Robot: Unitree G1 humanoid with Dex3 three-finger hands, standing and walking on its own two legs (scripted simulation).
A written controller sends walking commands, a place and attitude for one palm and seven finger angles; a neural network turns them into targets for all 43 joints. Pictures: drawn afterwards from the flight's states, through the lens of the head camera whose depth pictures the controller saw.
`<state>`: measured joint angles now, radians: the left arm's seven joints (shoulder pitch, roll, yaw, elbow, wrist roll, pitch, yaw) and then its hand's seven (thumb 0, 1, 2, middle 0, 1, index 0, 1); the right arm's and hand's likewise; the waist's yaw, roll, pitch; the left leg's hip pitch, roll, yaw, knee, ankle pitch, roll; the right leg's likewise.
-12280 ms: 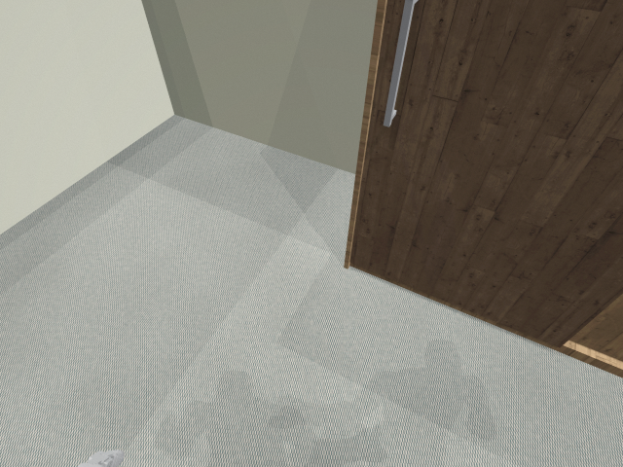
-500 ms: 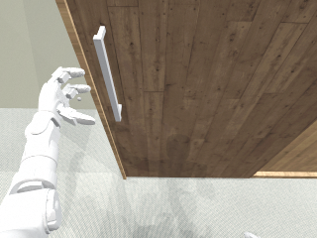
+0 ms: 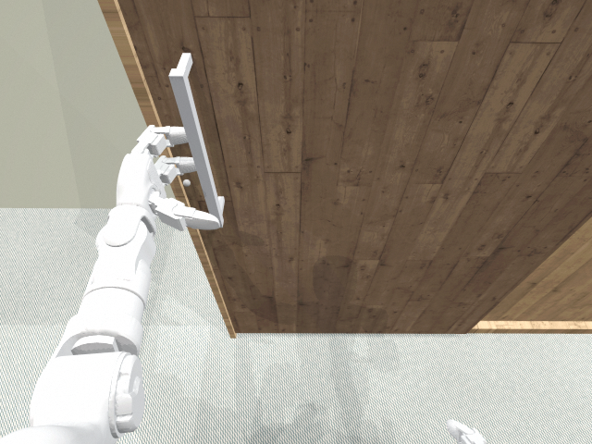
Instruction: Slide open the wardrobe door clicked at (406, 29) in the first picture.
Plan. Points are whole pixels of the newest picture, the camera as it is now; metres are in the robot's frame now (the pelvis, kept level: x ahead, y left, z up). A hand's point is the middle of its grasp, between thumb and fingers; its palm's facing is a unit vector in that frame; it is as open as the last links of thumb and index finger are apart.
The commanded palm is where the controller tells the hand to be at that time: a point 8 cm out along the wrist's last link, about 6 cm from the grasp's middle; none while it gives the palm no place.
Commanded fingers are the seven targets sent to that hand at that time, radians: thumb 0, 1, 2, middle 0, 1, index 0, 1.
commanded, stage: feel for the door with the fingertips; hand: left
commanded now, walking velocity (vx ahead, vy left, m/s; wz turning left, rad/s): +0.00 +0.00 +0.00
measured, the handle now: (204, 155) +0.49 +0.14 +0.11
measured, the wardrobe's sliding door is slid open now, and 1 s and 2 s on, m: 0.00 0.00 0.00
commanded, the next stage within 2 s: slide the fingers in behind the handle in 0.34 s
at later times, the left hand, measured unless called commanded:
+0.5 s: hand (181, 173) +0.45 +0.16 +0.11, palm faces -0.01 -1.00 +0.00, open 13.6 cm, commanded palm +0.43 +0.21 +0.12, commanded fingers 0.00 -0.50 0.30 -0.30 -1.20 -0.30 -1.20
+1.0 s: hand (195, 179) +0.44 +0.14 +0.11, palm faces -0.02 -1.00 +0.00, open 14.0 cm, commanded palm +0.41 +0.20 +0.12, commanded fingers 0.00 -0.50 0.30 -0.30 -1.20 -0.30 -1.20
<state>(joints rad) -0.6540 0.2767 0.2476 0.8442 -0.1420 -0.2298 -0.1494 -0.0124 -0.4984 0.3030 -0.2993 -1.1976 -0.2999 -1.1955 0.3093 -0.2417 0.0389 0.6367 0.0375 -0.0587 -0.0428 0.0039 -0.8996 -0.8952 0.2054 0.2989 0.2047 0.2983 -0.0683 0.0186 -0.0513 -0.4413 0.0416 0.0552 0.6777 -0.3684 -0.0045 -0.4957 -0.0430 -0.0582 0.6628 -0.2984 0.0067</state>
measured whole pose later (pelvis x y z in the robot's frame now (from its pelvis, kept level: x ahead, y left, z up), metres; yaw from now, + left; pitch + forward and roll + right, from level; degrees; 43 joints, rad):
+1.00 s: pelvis +0.00 +0.00 +0.00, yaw +0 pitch +9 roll +0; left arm -0.68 0.27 0.24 0.87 -0.14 -0.26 -0.15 -0.01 -0.50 0.30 -0.30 -1.20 -0.30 -1.20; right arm 0.35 -0.25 0.02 0.64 0.03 -0.05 -0.03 0.00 -0.90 -0.90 0.20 0.30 0.20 0.30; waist -0.07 0.02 -0.06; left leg -0.48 0.04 0.06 0.70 -0.37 0.00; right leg -0.53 -0.04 -0.05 0.68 -0.30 0.01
